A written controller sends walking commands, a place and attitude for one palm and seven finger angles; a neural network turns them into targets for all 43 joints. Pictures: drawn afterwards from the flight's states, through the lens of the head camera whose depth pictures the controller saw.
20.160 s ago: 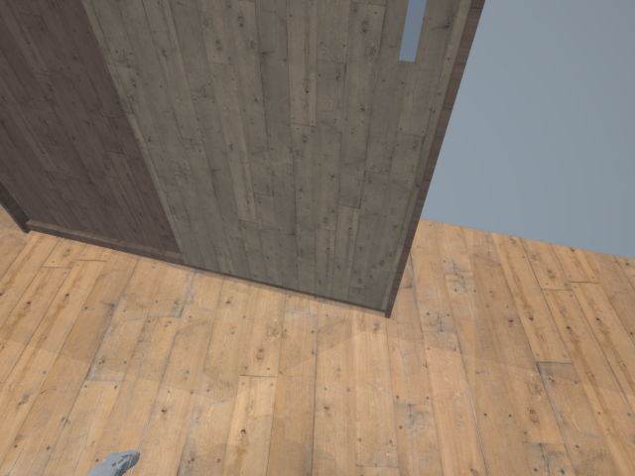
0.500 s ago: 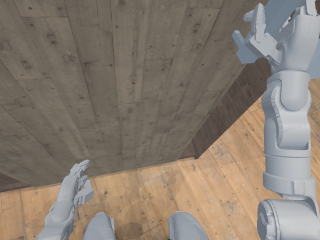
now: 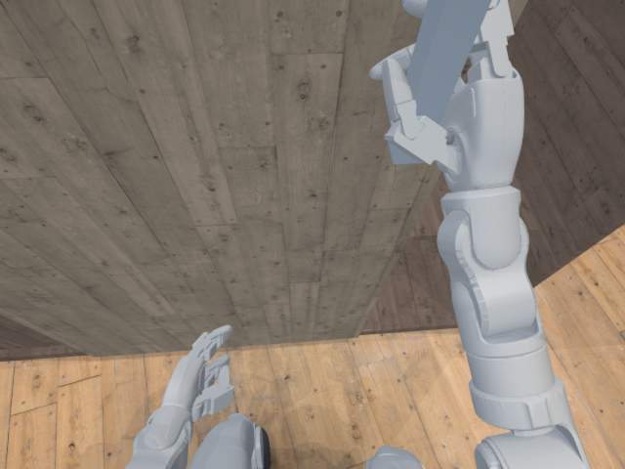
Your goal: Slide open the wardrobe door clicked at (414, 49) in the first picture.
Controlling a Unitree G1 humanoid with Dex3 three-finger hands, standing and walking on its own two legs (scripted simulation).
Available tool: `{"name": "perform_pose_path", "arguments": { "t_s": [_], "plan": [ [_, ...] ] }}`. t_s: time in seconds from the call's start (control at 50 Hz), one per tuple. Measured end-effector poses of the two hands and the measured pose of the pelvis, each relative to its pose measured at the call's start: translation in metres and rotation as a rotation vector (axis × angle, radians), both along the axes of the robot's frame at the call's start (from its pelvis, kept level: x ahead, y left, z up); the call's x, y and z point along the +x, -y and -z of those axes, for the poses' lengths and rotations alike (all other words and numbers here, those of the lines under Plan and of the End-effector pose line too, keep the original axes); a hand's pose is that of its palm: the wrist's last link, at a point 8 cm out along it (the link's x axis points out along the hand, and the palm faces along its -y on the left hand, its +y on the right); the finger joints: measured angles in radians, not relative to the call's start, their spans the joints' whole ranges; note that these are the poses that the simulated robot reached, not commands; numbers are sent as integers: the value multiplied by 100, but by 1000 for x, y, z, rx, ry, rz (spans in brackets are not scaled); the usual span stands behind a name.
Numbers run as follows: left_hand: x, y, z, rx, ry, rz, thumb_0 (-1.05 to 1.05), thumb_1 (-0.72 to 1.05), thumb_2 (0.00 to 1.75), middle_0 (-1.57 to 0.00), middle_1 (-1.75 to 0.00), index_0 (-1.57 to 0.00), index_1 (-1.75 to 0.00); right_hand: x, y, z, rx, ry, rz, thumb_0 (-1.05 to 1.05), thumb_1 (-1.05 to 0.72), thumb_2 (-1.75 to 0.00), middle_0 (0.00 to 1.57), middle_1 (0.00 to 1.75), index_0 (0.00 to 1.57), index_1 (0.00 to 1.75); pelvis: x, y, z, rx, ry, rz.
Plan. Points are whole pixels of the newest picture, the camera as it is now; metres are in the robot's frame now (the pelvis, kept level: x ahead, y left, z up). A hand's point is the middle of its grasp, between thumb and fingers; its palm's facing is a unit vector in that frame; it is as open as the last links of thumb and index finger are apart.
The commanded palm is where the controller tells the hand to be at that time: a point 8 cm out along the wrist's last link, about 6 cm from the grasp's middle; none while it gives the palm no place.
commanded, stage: step sideways, sliding the door along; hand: right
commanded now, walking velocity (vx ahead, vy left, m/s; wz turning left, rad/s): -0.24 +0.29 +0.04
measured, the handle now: (421, 62) +0.40 -0.10 +0.27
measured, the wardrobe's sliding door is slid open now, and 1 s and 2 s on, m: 0.35 0.60 0.60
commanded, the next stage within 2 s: stop walking and hold the door there in 1.04 s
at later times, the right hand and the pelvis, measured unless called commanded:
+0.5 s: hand (183, 128) +0.35 +0.08 +0.25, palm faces -0.10 +0.99 -0.06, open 7.0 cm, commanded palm +0.34 +0.05 +0.24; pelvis -0.08 +0.13 +0.01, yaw +3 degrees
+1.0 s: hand (64, 122) +0.35 +0.17 +0.26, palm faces +0.15 +0.99 -0.02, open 6.3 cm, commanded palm +0.33 +0.20 +0.25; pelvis -0.10 +0.33 +0.00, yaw -2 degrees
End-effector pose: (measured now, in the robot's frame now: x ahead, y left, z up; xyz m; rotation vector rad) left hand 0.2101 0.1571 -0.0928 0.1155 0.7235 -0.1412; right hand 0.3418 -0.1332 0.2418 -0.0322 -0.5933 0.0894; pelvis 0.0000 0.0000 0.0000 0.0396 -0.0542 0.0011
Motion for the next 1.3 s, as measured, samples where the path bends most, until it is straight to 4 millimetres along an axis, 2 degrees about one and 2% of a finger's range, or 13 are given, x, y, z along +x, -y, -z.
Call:
{"name": "perform_pose_path", "arguments": {
  "t_s": [0.08, 0.2, 0.32, 0.46, 0.54, 0.6, 0.7, 0.78, 0.86, 1.0, 1.14, 1.24, 1.3],
  "plan": [
    [7, -36, 18, -35, 27, -32, 2, 90, 90, -20, -30, -20, -30, -1, -33, 0, -26, 13, 48, -23, -68, -77, 51, 141, 7, 131, -4, -34, 16, -12, 24, 26],
    [-10, -100, 9, 19, 35, -123, 2, 91, 90, -20, -30, -20, -30, -3, -80, -1, -16, -32, 40, -20, -67, -79, 50, 141, 12, 134, -32, -62, 3, -82, -14, 9],
    [-61, -158, -5, 127, -13, -216, 1, 91, 90, -20, -30, -19, -30, -3, -119, -1, 20, -32, -24, -15, -67, -77, 47, 141, 14, 136, -57, -86, 1, -92, -57, -12],
    [-142, -208, 0, 172, -130, -305, 1, 91, 90, -20, -30, -19, -30, -6, -153, -4, -7, -80, -34, -10, -65, -72, 45, 141, 15, 136, -76, -118, -5, -55, -24, -39],
    [-178, -227, 13, 151, -279, -284, 1, 91, 90, -20, -30, -19, -30, -8, -170, -7, -19, -116, -5, -7, -63, -74, 45, 141, 18, 137, -78, -148, -13, -5, -41, -62],
    [-191, -246, 20, 125, -331, -273, 1, 91, 90, -20, -30, -19, -30, -9, -184, -7, -15, -115, 32, -8, -61, -77, 45, 141, 19, 138, -80, -181, -10, 10, -43, -88],
    [-179, -299, 38, 87, -285, -246, 1, 91, 90, -20, -30, -20, -30, -11, -210, -6, 8, -100, 153, -7, -65, -83, 45, 141, 21, 138, -88, -242, 10, 30, -13, -57],
    [-158, -340, 34, 152, -249, -225, 1, 91, 90, -20, -30, -20, -30, -14, -232, -8, -3, -160, 202, -7, -64, -84, 45, 141, 25, 137, -96, -263, 3, -5, -12, 5],
    [-130, -367, 18, 219, -172, -200, 2, 91, 90, -20, -30, -19, -30, -14, -251, -7, 38, -161, 183, -4, -64, -84, 45, 141, 27, 138, -98, -278, 7, -8, -24, 31],
    [-102, -385, -7, 184, -127, -91, 1, 91, 90, -20, -30, -19, -30, -15, -250, -7, 42, -167, 235, -4, -63, -83, 46, 141, 30, 135, -98, -330, -5, 6, -2, 37],
    [-80, -408, -2, 128, -146, -3, 1, 91, 90, -20, -30, -20, -30, -19, -253, -9, 2, -187, 358, -8, -60, -83, 45, 141, 33, 135, -79, -389, -8, 52, 2, 31],
    [-57, -451, 20, 53, -108, -16, 1, 90, 90, -21, -30, -20, -30, -22, -257, -11, -89, -174, 512, -18, -59, -83, 45, 141, 29, 130, -58, -442, 15, 13, 11, 35],
    [-53, -489, 25, 62, -80, -97, 1, 90, 90, -21, -30, -20, -30, -25, -260, -13, -122, -216, 603, -23, -57, -83, 45, 141, 28, 126, -54, -450, 11, 4, 22, 47]
  ]
}}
